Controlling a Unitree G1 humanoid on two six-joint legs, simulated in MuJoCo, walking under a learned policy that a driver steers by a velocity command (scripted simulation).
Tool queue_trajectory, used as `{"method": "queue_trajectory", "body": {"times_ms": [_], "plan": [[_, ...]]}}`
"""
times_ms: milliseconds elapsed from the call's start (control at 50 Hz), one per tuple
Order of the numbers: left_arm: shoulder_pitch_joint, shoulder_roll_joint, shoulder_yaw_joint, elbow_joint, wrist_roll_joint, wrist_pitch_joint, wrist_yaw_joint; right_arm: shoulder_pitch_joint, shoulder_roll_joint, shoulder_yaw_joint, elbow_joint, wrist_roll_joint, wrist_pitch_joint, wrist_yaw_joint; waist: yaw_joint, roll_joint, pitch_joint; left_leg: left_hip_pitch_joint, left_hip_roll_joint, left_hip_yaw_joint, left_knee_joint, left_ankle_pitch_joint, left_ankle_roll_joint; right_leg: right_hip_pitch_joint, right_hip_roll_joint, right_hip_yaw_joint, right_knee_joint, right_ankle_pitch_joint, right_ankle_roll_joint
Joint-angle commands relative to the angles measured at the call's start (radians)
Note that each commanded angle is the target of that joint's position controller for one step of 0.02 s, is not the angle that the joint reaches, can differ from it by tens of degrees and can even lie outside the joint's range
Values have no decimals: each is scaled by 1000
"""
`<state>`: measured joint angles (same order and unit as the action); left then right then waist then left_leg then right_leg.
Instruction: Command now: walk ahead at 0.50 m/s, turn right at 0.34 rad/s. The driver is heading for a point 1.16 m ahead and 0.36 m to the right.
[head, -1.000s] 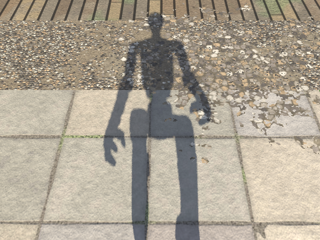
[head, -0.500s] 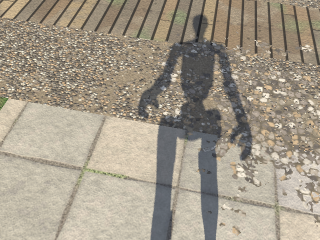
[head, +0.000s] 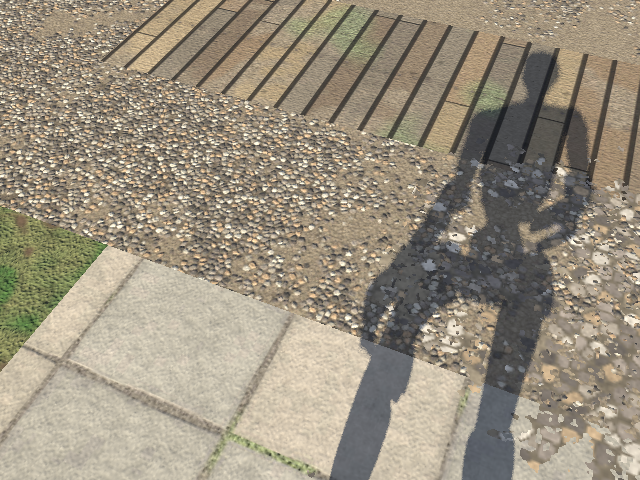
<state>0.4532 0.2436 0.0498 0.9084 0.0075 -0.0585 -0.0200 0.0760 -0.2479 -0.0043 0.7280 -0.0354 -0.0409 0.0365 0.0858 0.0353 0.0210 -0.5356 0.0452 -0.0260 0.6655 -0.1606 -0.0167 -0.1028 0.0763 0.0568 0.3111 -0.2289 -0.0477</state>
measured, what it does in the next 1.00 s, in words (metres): walks ahead, turning right: left foot, then right foot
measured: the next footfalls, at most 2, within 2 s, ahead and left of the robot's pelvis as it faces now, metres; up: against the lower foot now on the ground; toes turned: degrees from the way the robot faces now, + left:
left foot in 0.10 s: +0.19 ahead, +0.12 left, +0.00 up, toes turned -4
right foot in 0.60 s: +0.42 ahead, -0.15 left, +0.00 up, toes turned -25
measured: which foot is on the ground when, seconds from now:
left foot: up 0.00-0.08, down 0.10-0.62, up 0.64-1.00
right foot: down 0.00-0.10, up 0.12-0.58, down 0.60-1.00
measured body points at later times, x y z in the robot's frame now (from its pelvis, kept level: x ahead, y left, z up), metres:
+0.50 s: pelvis +0.24 +0.00 -0.01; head +0.27 +0.00 +0.44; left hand +0.50 +0.17 -0.11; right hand +0.14 -0.25 -0.14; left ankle +0.15 +0.12 -0.74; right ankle +0.35 -0.15 -0.70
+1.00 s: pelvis +0.48 -0.13 +0.00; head +0.50 -0.16 +0.45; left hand +0.63 +0.11 -0.12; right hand +0.51 -0.44 -0.11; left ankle +0.71 -0.08 -0.69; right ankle +0.38 -0.13 -0.74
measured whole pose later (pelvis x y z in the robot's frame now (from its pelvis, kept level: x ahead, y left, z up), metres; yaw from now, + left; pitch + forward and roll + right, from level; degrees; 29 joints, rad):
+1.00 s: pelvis +0.48 -0.13 +0.00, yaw -34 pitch +2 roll -1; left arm 0.42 0.27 0.07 0.84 0.00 -0.04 -0.01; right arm 0.09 -0.26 -0.03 0.72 -0.04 -0.02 0.03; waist 0.07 0.04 0.04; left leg -0.66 0.10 -0.03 0.73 -0.04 -0.05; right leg -0.03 0.16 0.13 0.28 -0.25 -0.13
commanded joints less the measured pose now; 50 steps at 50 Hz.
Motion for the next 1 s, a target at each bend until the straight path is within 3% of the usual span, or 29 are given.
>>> {"method": "queue_trajectory", "body": {"times_ms": [20, 60, 80, 100, 120, 140, 160, 180, 220, 280, 380, 440, 500, 540, 580, 600, 620, 640, 660, 680, 700, 740, 800, 880, 1000], "plan": [[-32, 185, 45, -65, 2, -12, 2, -44, -85, -18, -76, 10, -20, -13, -49, -125, -2, 158, -41, 35, -73, 21, -3, -111, -239, 228, -63, 234, -143], [-52, 195, 51, -70, 0, -7, 8, 33, -98, -26, -57, 7, -32, -24, -97, -108, -14, 296, -55, 31, -177, 9, 12, -135, -224, 249, 23, 201, -114], [-48, 177, 48, -72, -1, -9, 8, 119, -129, -39, -29, -1, -44, -35, -129, -68, -55, 437, -39, 6, -224, -16, 33, -179, -177, 229, 136, 208, -91], [-70, 124, 34, -100, -10, -16, 6, 258, -199, -59, -17, -22, -56, -51, -197, 50, -156, 609, 148, -186, -295, -177, 81, -264, -104, 153, 386, 108, -58], [-17, 43, 16, -141, -32, -15, 9, 319, -298, -83, -13, -26, -42, -59, -189, 256, -233, 773, 379, -532, -419, -397, 162, -506, 26, 2, 640, -271, -28], [-6, 122, 31, -124, -3, 3, 16, 293, -247, -80, -9, -13, -28, -59, -160, 173, -172, 680, 401, -641, -448, -495, 205, -586, -30, 2, 777, -305, -38], [-39, 132, 38, -111, 9, 13, 10, 234, -162, -59, -21, -4, -28, -54, -134, 68, -73, 595, 347, -524, -451, -451, 194, -593, -75, 27, 815, -222, -43], [-67, 109, 36, -109, 10, 16, 0, 195, -117, -49, -21, 0, -34, -49, -117, 46, -22, 528, 296, -389, -467, -288, 178, -577, -103, 23, 804, -154, -33], [-89, 96, 38, -109, 24, 35, -14, 185, -83, -40, -7, 5, -47, -51, -94, 87, 2, 475, 225, -208, -486, -64, 145, -544, -132, 3, 785, -94, -9], [-149, 76, 34, -135, 27, 53, -30, 231, -92, -48, 25, 17, -67, -48, -86, 69, -10, 491, 213, -86, -488, 178, 152, -574, -136, -12, 798, -18, 11], [-316, 56, 19, -198, 28, 59, -52, 280, -95, -55, 68, 15, -66, -46, -102, 54, 30, 505, 204, 64, -510, 275, 161, -640, -150, -43, 650, 127, 32], [-420, 44, 3, -237, 27, 55, -65, 295, -117, -62, 86, 14, -64, -47, -120, 56, 58, 486, 199, 142, -513, 283, 147, -562, -145, -96, 470, 202, 11], [-479, 57, 0, -266, 32, 55, -68, 336, -143, -71, 114, 14, -53, -52, -132, 47, 74, 548, 221, 190, -476, 376, 132, -510, -123, -154, 366, 143, -32], [-466, 70, 5, -270, 36, 55, -60, 348, -166, -75, 129, 14, -41, -57, -117, 58, 51, 598, 226, 233, -370, 644, 118, -434, -74, -196, 326, 55, -73], [-324, 100, 22, -236, 40, 48, -45, 354, -201, -82, 138, 13, -23, -62, -51, 66, -45, 609, 225, 264, -109, 876, 110, -251, 6, -217, 288, -35, -124], [-155, 130, 42, -181, 48, 38, -31, 346, -202, -81, 130, 15, -16, -62, 24, 24, -141, 508, 204, 284, 127, 766, 87, -24, 28, -189, 215, -6, -157], [-36, 235, 74, -157, 56, 38, -12, 370, -143, -64, 88, 20, -18, -55, 54, -114, -258, 217, 154, 288, 453, 344, 48, 272, -187, 117, 171, -189, -229], [-85, 321, 93, -185, 20, 47, -5, 340, -100, -61, 17, 17, -27, -40, -3, -283, -331, -124, -54, 162, 756, -380, -5, 437, -423, 671, 17, -144, -348], [-65, 302, 92, -185, 5, 59, 3, 216, -166, -72, -10, 9, -35, -36, 48, -125, -270, -229, -17, 6, 783, -309, 3, 405, -407, 618, -27, -22, -341], [-108, 255, 79, -168, 1, 57, 12, 192, -137, -61, -16, 23, -46, -33, 8, -83, -141, -240, 32, 2, 725, -215, 12, 281, -386, 466, -23, 91, -323], [-147, 200, 64, -163, 0, 50, 16, 215, -126, -57, 2, 22, -51, -35, -45, -31, -56, -172, 67, 2, 611, -172, 15, 134, -330, 365, -34, 222, -276], [-211, 155, 47, -171, -5, 34, 18, 256, -118, -55, 16, -10, -20, -34, -111, -38, -34, -48, 88, -7, 514, -169, -3, -14, -243, 253, -59, 337, -240], [-178, 169, 50, -159, -8, 9, 9, 238, -96, -54, 5, -16, 15, -24, -122, -49, -37, -35, 75, 15, 425, -126, -27, -75, -199, 214, -89, 365, -244], [-90, 179, 53, -137, -7, 7, 9, 59, -92, -50, -51, -11, 19, -21, -64, -74, 22, -137, 66, 18, 237, 37, -46, -54, -176, 239, -121, 278, -215], [25, 170, 47, -102, 0, 1, 22, -113, -78, -34, -100, -1, 1, -6, 8, -89, 26, -136, 17, 33, 6, 166, -20, 86, -189, 242, -64, 425, -178]]}}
